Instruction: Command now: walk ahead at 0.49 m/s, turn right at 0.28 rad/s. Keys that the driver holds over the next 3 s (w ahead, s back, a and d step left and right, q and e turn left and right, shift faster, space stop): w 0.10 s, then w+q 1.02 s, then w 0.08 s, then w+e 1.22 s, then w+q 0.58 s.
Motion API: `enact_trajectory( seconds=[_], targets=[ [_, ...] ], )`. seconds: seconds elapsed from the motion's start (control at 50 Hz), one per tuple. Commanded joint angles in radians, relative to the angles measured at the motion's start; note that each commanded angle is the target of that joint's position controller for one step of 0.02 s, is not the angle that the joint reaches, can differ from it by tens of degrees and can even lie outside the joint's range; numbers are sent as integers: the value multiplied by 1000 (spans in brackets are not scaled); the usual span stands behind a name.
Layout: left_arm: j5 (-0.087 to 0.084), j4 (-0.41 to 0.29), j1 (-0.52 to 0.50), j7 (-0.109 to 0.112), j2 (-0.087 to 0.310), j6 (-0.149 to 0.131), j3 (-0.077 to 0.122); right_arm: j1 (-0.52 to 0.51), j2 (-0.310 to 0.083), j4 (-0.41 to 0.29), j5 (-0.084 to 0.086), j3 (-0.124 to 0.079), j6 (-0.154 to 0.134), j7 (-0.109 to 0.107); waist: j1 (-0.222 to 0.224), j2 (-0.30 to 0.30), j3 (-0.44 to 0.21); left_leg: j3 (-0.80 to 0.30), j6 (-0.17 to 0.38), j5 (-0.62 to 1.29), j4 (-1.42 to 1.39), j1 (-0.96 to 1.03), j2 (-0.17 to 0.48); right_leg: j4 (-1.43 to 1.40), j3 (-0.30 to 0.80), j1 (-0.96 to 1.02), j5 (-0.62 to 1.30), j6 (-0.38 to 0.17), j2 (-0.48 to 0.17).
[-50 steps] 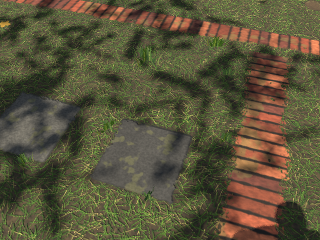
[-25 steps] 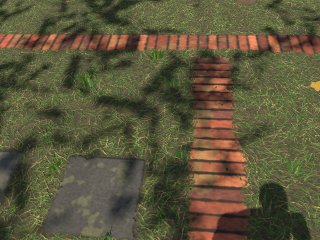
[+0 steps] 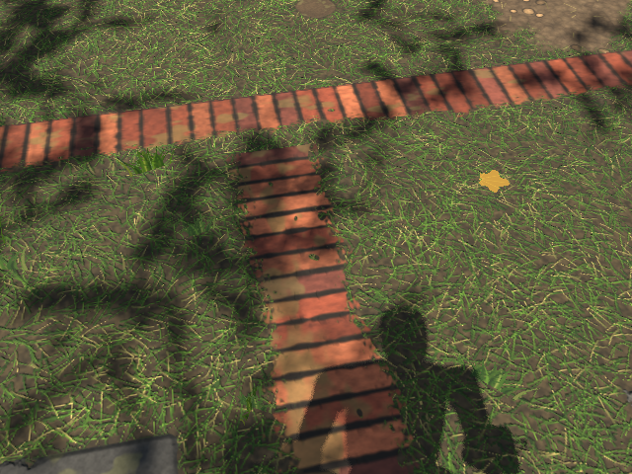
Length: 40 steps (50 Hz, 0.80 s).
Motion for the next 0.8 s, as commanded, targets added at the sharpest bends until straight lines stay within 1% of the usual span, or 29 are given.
enact_trajectory(
  seconds=[0.02,0.04,0.08,0.12,0.16,0.18,0.22,0.24,0.26,0.28,0.3,0.32,0.34,0.36,0.38,0.4,0.42,0.44,0.46,0.48,0.52,0.56,0.62,0.66,0.72,0.76,0.78,0.8],
  targets=[
    [4,-65,37,-5,28,-8,7,41,-74,-17,1,-14,-13,6,16,92,-46,-301,197,49,-246,164,272,-49,14,-175,53,1,-109],
    [8,-78,12,-5,20,-6,2,52,-89,-7,7,-17,-16,6,15,89,-30,-277,207,75,-265,152,277,-98,3,-194,65,6,-122],
    [20,-114,-66,-6,18,-9,-6,72,-126,5,11,-26,-13,1,3,75,-10,-241,220,114,-292,148,286,-212,-18,-234,132,22,-139],
    [24,-138,-141,-11,16,-17,-14,93,-142,12,18,-29,-3,-4,-18,72,0,-193,203,134,-296,140,263,-351,-40,-218,240,29,-136],
    [20,-157,-213,-17,16,-25,-19,123,-151,21,29,-26,9,-6,-38,83,13,-151,178,141,-280,113,228,-487,-71,-153,322,39,-103],
    [16,-166,-245,-20,19,-28,-20,148,-159,29,32,-27,14,-7,-50,89,17,-147,172,137,-267,110,225,-534,-81,-124,346,47,-85],
    [8,-186,-295,-28,37,-35,-17,191,-170,43,38,-27,23,-8,-64,103,20,-175,162,103,-238,138,245,-601,-81,-91,355,52,-64],
    [5,-196,-310,-32,50,-39,-13,199,-172,46,41,-27,28,-10,-60,110,20,-197,153,80,-218,158,260,-632,-73,-74,341,45,-58],
    [3,-201,-308,-35,68,-44,-7,199,-175,47,42,-27,32,-12,-47,117,15,-221,141,55,-195,177,273,-665,-67,-46,322,37,-52],
    [4,-197,-283,-36,85,-48,1,192,-183,47,42,-29,39,-15,-22,123,5,-235,128,50,-162,184,279,-697,-71,6,301,28,-42],
    [6,-180,-222,-34,103,-51,13,183,-183,44,40,-28,44,-18,18,122,-20,-227,109,90,-96,174,261,-728,-83,104,277,15,-30],
    [10,-144,-94,-25,147,-53,37,182,-155,38,31,-18,44,-19,76,103,-94,-190,80,159,58,128,207,-740,-74,287,261,-12,-42],
    [29,-122,89,-13,227,-51,61,167,-83,4,9,8,41,-17,151,-17,-243,-121,34,-21,382,-44,126,-737,118,556,241,-79,-240],
    [41,-105,149,-17,295,-37,75,289,19,-15,29,34,23,-19,99,-303,-354,-63,-10,-428,702,-382,11,-843,519,806,77,-209,-453],
    [36,-106,142,-22,197,-40,54,275,-88,2,53,8,18,-22,115,-206,-309,-170,-7,-424,858,-471,54,-903,594,740,-32,-206,-434],
    [25,-114,77,-24,141,-45,35,203,-136,-16,61,-10,20,-23,100,-139,-193,-174,4,-330,885,-507,92,-910,438,630,5,-170,-405],
    [25,-119,-1,-28,106,-47,23,166,-126,-20,51,-13,28,-28,68,-82,-138,-157,-1,-246,862,-466,131,-935,314,515,98,-146,-357],
    [25,-118,-56,-33,73,-48,16,145,-114,-24,39,-18,39,-29,42,-74,-85,-157,-5,-188,818,-439,155,-970,217,429,164,-132,-314],
    [31,-111,-83,-33,62,-52,14,151,-96,-28,38,-21,52,-25,15,-95,-61,-157,-9,-148,790,-391,177,-1003,141,367,217,-121,-290],
    [34,-102,-92,-33,59,-57,17,152,-77,-31,40,-20,64,-21,4,-91,-49,-148,-12,-122,782,-362,180,-1026,87,331,272,-121,-274],
    [36,-81,-82,-26,77,-66,27,133,-54,-49,38,-20,80,-16,-8,-57,-28,-149,-19,-70,761,-380,182,-1049,2,314,383,-129,-273],
    [38,-59,-60,-16,94,-65,35,94,-48,-73,33,-21,88,-14,-5,-30,-8,-162,-28,-9,697,-427,180,-1059,-58,330,439,-138,-279],
    [38,-39,-47,-5,119,-56,43,14,-40,-106,30,-17,86,1,13,-25,16,-140,-29,119,530,-434,172,-1073,-147,350,433,-124,-268],
    [34,-30,-31,1,138,-50,47,-63,-33,-135,26,-12,83,15,40,-16,39,-96,-22,178,429,-419,167,-1077,-196,362,425,-114,-269],
    [23,-8,18,5,160,-35,54,-167,-27,-185,28,-5,82,33,77,-6,74,-46,-3,164,332,-434,160,-1060,-241,434,427,-104,-291],
    [14,5,39,5,171,-21,58,-210,-32,-216,31,-6,82,45,84,-11,85,-15,17,103,290,-439,151,-1025,-263,496,469,-91,-307],
    [10,8,40,5,179,-14,60,-218,-38,-229,31,-8,82,50,78,-17,81,6,32,58,274,-421,138,-994,-278,518,534,-82,-312],
    [8,6,30,6,193,-8,63,-211,-49,-238,32,-14,83,53,62,-32,64,35,50,10,262,-372,112,-946,-296,529,678,-72,-311]
  ],
)
Next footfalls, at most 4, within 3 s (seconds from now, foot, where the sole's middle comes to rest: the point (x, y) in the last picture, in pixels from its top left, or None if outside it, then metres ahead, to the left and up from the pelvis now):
0.34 right None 0.34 -0.16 -0.78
0.88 left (259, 430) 0.56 0.15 -0.78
1.40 right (278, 293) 0.91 0.12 -0.78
1.88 left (171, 244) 1.07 0.41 -0.78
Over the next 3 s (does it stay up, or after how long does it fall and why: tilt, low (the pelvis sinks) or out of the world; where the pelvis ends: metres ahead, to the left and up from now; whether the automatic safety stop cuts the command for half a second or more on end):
stays up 1.57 0.30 -0.02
